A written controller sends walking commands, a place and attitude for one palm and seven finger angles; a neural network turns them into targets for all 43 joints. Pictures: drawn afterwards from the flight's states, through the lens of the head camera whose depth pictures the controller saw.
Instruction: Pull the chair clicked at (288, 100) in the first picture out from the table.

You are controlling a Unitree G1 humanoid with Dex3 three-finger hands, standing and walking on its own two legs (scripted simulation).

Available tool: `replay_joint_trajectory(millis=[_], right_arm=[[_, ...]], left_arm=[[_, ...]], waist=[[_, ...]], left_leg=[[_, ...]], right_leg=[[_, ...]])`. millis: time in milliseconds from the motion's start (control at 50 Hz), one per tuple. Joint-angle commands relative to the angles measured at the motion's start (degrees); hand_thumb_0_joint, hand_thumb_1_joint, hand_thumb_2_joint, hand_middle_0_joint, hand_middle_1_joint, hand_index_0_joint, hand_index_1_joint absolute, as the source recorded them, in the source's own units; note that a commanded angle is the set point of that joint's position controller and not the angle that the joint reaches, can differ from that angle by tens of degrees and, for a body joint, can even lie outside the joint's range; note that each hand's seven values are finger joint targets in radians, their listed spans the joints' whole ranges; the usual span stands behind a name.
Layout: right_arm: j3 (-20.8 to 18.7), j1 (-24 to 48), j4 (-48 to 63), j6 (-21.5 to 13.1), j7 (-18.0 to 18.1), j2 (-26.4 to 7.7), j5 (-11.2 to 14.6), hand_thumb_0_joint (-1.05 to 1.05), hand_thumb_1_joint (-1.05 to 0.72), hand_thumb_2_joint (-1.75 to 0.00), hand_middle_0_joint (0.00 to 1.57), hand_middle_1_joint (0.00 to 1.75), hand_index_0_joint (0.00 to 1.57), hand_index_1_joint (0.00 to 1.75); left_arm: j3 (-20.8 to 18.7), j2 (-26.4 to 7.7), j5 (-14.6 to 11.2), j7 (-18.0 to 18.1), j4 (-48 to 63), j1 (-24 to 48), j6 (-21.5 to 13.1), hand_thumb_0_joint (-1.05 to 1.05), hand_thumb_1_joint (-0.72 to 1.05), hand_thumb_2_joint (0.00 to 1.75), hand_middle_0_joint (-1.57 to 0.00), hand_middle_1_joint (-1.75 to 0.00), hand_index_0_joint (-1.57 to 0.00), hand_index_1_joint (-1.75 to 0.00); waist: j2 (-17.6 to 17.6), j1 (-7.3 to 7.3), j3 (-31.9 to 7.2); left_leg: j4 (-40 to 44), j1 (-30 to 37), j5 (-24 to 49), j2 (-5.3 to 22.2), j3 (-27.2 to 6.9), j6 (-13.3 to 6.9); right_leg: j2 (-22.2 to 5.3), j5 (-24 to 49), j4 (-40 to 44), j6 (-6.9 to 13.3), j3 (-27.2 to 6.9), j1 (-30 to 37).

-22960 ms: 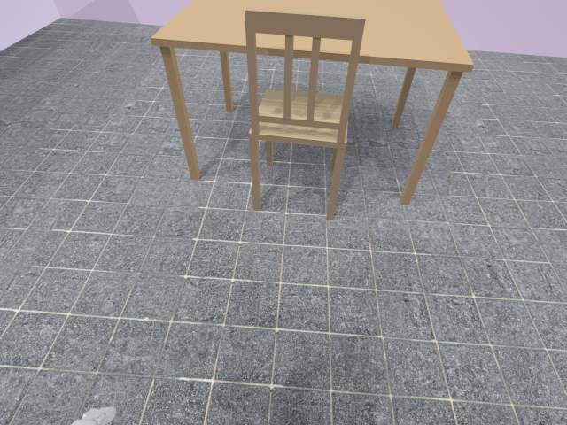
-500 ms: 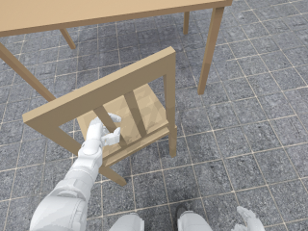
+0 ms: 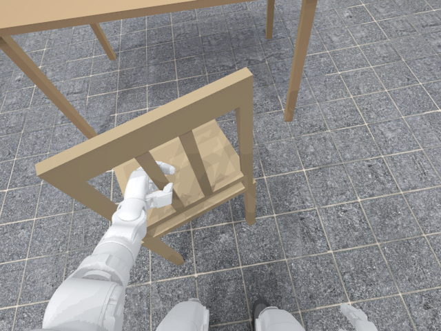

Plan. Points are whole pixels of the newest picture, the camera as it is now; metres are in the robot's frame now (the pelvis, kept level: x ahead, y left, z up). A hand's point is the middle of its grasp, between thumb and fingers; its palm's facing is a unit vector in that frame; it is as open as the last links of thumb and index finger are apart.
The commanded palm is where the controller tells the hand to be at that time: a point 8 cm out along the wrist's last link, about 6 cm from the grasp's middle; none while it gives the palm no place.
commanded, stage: step backward, pulling the chair out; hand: left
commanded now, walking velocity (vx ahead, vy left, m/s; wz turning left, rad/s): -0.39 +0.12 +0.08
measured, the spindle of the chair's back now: (163, 184) +0.40 +0.15 -0.09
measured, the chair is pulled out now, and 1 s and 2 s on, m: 0.48 0.64 0.64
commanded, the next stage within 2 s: stop walking, hand still on the chair in 0.26 s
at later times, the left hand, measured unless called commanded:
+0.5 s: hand (158, 256) +0.24 +0.13 -0.06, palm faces -0.10 -0.96 -0.27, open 5.8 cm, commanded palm +0.23 +0.18 -0.04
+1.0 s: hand (157, 274) +0.21 +0.13 -0.06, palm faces -0.12 -0.97 -0.23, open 5.7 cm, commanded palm +0.20 +0.18 -0.04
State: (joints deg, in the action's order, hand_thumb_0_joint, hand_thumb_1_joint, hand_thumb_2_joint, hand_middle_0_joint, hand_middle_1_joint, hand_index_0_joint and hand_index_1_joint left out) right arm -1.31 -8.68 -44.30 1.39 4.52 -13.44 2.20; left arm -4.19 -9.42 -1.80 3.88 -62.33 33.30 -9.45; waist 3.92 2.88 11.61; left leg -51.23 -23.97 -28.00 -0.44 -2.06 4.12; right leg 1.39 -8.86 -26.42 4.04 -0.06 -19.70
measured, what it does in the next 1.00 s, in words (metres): steps on the spot: left foot, then right foot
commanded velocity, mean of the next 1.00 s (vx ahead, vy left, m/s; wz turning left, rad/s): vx -0.03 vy -0.04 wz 0.01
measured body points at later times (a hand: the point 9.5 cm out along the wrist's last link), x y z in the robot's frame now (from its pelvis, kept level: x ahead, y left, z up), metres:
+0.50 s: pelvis -0.09 +0.02 -0.01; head -0.03 -0.03 +0.43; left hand +0.24 +0.18 -0.04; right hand -0.01 -0.21 -0.17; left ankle -0.13 +0.19 -0.74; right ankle -0.06 -0.06 -0.74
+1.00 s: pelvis -0.08 +0.03 +0.00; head -0.07 -0.01 +0.45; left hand +0.21 +0.18 -0.04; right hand +0.03 -0.22 -0.14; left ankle -0.13 +0.16 -0.74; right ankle -0.06 -0.06 -0.74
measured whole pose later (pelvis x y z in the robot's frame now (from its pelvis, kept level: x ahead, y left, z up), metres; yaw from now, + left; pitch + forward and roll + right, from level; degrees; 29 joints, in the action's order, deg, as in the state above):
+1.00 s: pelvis -0.08 +0.03 +0.00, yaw +1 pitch -1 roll +0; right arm 0.0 -14.4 -40.6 2.7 6.7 -14.8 1.8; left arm 7.0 -4.5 -0.8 3.7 -52.4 16.4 -6.2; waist 5.0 1.7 2.4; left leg -24.9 -6.8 -17.2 1.2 2.0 0.8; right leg 0.8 -12.7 -27.1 1.7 1.5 -13.5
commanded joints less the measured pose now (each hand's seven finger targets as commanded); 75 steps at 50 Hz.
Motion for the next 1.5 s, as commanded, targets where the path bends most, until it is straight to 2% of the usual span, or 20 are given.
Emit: replay_joint_trajectory(millis=[0, 100, 180, 220, 260, 320, 360, 400, 440, 460, 500, 580, 660, 700, 760, 980, 1360, 1380, 1400, 1480], right_arm=[[-1.05, -1.48, 6.74, -1.52, 1.06, -6.17, 0.72, 0.0, -0.9, -0.9, 0.2, 0.3, 0.2, 0.3], [-0.9, -2.23, 9.14, 0.17, 1.79, -7.09, 0.92, 0.0, -0.9, -0.9, 0.2, 0.3, 0.2, 0.3], [-1.08, -4.9, 9.85, 1.12, 2.54, -7.57, 0.79, 0.0, -0.9, -0.9, 0.2, 0.3, 0.2, 0.3], [-1.43, -5.4, 9.7, 1.32, 3.01, -8.51, 0.77, 0.0, -0.9, -0.9, 0.2, 0.3, 0.2, 0.3], [-2.31, -5.3, 11.09, 1.54, 2.55, -10.74, -0.13, 0.0, -0.9, -0.9, 0.2, 0.3, 0.2, 0.3], [-2.29, -5.58, 9.71, 0.72, 1.36, -7.2, -1.87, 0.0, -0.9, -0.9, 0.2, 0.3, 0.2, 0.3], [-2.96, -7.13, 10.17, 0.22, 0.16, -7.9, -1.82, 0.0, -0.9, -0.9, 0.2, 0.3, 0.2, 0.3], [-2.84, -7.85, 10.41, -0.12, 0.23, -8.85, -0.88, 0.0, -0.9, -0.9, 0.2, 0.3, 0.2, 0.3], [-2.39, -7.46, 11.5, -0.42, 0.84, -7.8, -0.18, 0.0, -0.9, -0.9, 0.2, 0.3, 0.2, 0.3], [-1.91, -5.25, 12.18, -0.59, 1.5, -6.6, 0.17, 0.0, -0.9, -0.9, 0.2, 0.3, 0.2, 0.3], [-2.1, -5.26, 10.77, -0.33, 2.06, -7.9, 0.41, 0.0, -0.9, -0.9, 0.2, 0.3, 0.2, 0.3], [0.36, -4.43, 9.95, -1.34, 2.4, -5.5, -0.14, 0.0, -0.9, -0.9, 0.2, 0.3, 0.2, 0.3], [-0.04, -4.76, 9.59, -1.15, 2.49, -7.07, -0.58, 0.0, -0.9, -0.9, 0.2, 0.3, 0.2, 0.3], [0.03, -4.02, 10.17, -0.5, 2.05, -6.33, -0.21, 0.0, -0.9, -0.9, 0.2, 0.3, 0.2, 0.3], [0.4, -4.2, 10.19, -0.28, 2.18, -5.73, -0.28, 0.0, -0.9, -0.9, 0.2, 0.3, 0.2, 0.3], [-0.1, -3.37, 10.8, -0.82, 2.72, -6.43, -0.61, 0.0, -0.9, -0.9, 0.2, 0.3, 0.2, 0.3], [0.36, -1.31, 13.5, 0.01, 2.45, -5.34, -1.11, 0.0, -0.9, -0.9, 0.2, 0.3, 0.2, 0.3], [-0.81, -4.0, 10.63, -0.57, -0.78, -7.63, 0.65, 0.0, -0.9, -0.9, 0.2, 0.3, 0.2, 0.3], [-1.34, -3.47, 11.98, -1.67, -1.91, -8.03, 0.28, 0.0, -0.9, -0.9, 0.2, 0.3, 0.2, 0.3], [-1.16, -2.94, 12.8, -4.27, -3.75, -6.7, 0.31, 0.0, -0.9, -0.9, 0.2, 0.3, 0.2, 0.3]], left_arm=[[-1.17, -11.5, 0.48, 1.24, 12.23, 8.89, -2.91, 0.0, 0.9, 0.9, -0.5, -1.45, -0.5, -1.45], [0.69, -9.75, -0.37, 1.68, 17.03, 6.39, -0.97, 0.0, 0.9, 0.9, -0.5, -1.45, -0.5, -1.45], [2.93, -7.69, -0.73, 1.13, 19.18, 5.44, -0.05, 0.0, 0.9, 0.9, -0.5, -1.45, -0.5, -1.45], [4.85, -6.9, -1.02, 0.69, 19.98, 6.89, -0.47, 0.0, 0.9, 0.9, -0.5, -1.45, -0.5, -1.45], [6.04, -3.74, -0.72, 0.32, 20.49, 9.13, -1.24, 0.0, 0.9, 0.9, -0.5, -1.45, -0.5, -1.45], [6.55, -2.82, 0.18, -0.49, 24.05, 18.54, -1.79, 0.0, 0.9, 0.9, -0.5, -1.45, -0.5, -1.45], [5.86, -3.56, 0.53, -0.84, 27.77, 16.63, -2.15, 0.0, 0.9, 0.9, -0.5, -1.45, -0.5, -1.45], [6.26, -2.85, 1.17, -1.17, 22.17, 9.14, -0.57, 0.0, 0.9, 0.9, -0.5, -1.45, -0.5, -1.45], [7.81, -3.28, 1.24, -2.18, 23.2, 6.52, 0.55, 0.0, 0.9, 0.9, -0.5, -1.45, -0.5, -1.45], [6.51, -4.91, 0.67, -2.17, 24.18, 6.84, 0.59, 0.0, 0.9, 0.9, -0.5, -1.45, -0.5, -1.45], [2.79, -7.91, -0.25, -1.2, 19.78, 1.39, 1.53, 0.0, 0.9, 0.9, -0.5, -1.45, -0.5, -1.45], [4.4, -5.12, -0.17, -0.43, 21.8, 3.45, 1.07, 0.0, 0.9, 0.9, -0.5, -1.45, -0.5, -1.45], [5.42, -4.42, -0.51, 0.56, 21.72, 3.92, 1.05, 0.0, 0.9, 0.9, -0.5, -1.45, -0.5, -1.45], [7.45, -2.22, -0.61, 0.27, 19.89, 3.72, 1.08, 0.0, 0.9, 0.9, -0.5, -1.45, -0.5, -1.45], [6.7, -2.87, -0.31, 0.75, 18.5, 2.75, 1.27, 0.0, 0.9, 0.9, -0.5, -1.45, -0.5, -1.45], [8.4, -1.65, -0.03, 0.66, 20.69, -2.56, 0.37, 0.0, 0.9, 0.9, -0.5, -1.45, -0.5, -1.45], [9.09, -1.6, 0.28, 1.11, 33.31, -8.05, 0.45, 0.0, 0.9, 0.9, -0.5, -1.45, -0.5, -1.45], [12.46, 2.47, 0.99, -0.72, 27.01, -13.23, 3.37, 0.0, 0.78, 0.84, -0.5, -1.45, -0.5, -1.45], [9.32, -0.3, 0.66, -1.34, 32.82, -9.52, 3.11, 0.0, 0.66, 0.78, -0.5, -1.45, -0.5, -1.45], [8.6, -1.62, 1.46, -1.9, 39.82, -9.41, 3.33, 0.0, 0.17, 0.55, -0.5, -1.45, -0.5, -1.45]], waist=[[-9.19, -2.49, -33.8], [-12.62, -2.12, -34.31], [-12.08, -0.88, -34.43], [-6.64, 0.12, -32.15], [10.33, -0.73, -27.76], [14.35, 0.45, -25.02], [9.67, -0.89, -23.6], [2.17, -1.13, -23.73], [-8.13, -0.44, -24.15], [-12.41, -0.31, -23.11], [-17.62, -2.66, -24.76], [-11.5, -1.49, -27.01], [-3.14, -1.9, -24.6], [-3.59, -1.96, -21.5], [-7.17, -1.77, -18.27], [-6.05, -2.19, -23.38], [-4.31, -2.56, -24.04], [-14.78, 1.1, -23.56], [-17.05, -0.06, -26.76], [-2.85, 0.07, -28.9]], left_leg=[[0.38, 1.34, 0.18, 0.52, -2.15, 0.36], [10.33, 4.57, 1.05, 0.59, -0.48, -0.23], [24.28, 13.7, 7.87, 2.13, 3.84, -1.46], [33.34, 20.52, 18.22, 6.72, 3.03, -3.4], [33.77, 18.72, 32.91, 18.96, -7.78, -9.3], [30.69, 22.57, 49.27, 20.66, -6.37, -11.76], [25.22, 28.51, 58.36, 19.08, -3.49, -9.42], [19.7, 26.61, 52.5, 15.82, -0.87, -5.86], [16.15, 13.74, 29.32, 8.95, 3.92, -3.33], [14.84, 8.36, 7.08, 5.49, 4.27, -2.38], [7.61, 6.72, -1.48, 3.09, 1.02, -3.27], [18.08, 9.07, 4.5, 3.04, 0.9, -4.05], [29.46, 18.37, 19.12, 6.54, -0.46, -6.29], [28.84, 16.03, 12.83, 6.86, -0.14, -6.88], [28.53, 14.11, 8.11, 4.86, 1.51, -6.1], [27.41, 18.73, 31.18, 7.51, 0.5, -5.04], [28.15, 18.54, 30.66, 7.66, -0.45, -4.94], [26.65, 10.36, 29.45, 2.54, 2.97, -6.1], [24.89, 8.05, 30.03, 1.7, 3.9, -6.61], [22.27, 8.0, 29.33, 0.12, 4.61, -6.19]], right_leg=[[-20.4, 45.7, 0.98, 4.94, -11.94, 25.29], [-19.59, 38.91, 2.92, 4.22, -10.81, 24.57], [-15.59, 20.35, 4.84, 0.62, -7.25, 18.2], [-10.16, 5.93, 2.63, -3.62, -2.88, 11.14], [-1.47, -4.02, -9.72, -6.02, 1.92, 2.46], [-0.8, -15.37, -22.46, -4.9, 0.34, -4.58], [-2.2, -12.76, -12.27, -3.74, -0.64, -2.48], [-2.05, 1.42, 3.12, -3.26, 0.82, 7.41], [-8.32, 21.86, 4.81, -0.79, -5.35, 18.97], [-13.94, 21.93, 5.06, 1.78, -10.33, 17.65], [-15.38, 12.1, 6.9, 1.4, -12.11, 15.87], [-14.82, 10.16, 3.36, 1.95, -9.78, 17.84], [-8.28, -3.24, 1.82, -3.58, -5.24, 11.53], [-7.58, -13.18, 5.47, -5.4, -4.71, 8.83], [-8.49, -19.3, 9.28, -3.63, -7.09, 8.17], [-8.74, 17.61, 0.84, -2.32, -4.53, 14.72], [-8.44, 15.48, 1.37, -1.85, -4.57, 14.79], [-4.13, 17.32, -0.06, -2.92, 1.34, 10.61], [-3.77, 21.24, -1.31, -2.89, 0.92, 12.78], [-3.21, 19.14, -3.26, -2.64, 0.65, 10.45]])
